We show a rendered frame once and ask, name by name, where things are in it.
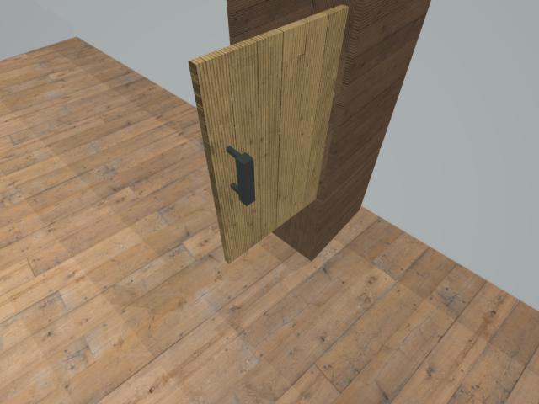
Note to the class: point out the cupboard door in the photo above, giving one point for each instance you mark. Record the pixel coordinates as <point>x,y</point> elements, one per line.
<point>270,96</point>

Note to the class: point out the handle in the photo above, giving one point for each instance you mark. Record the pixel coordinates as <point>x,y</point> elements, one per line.
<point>245,176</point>

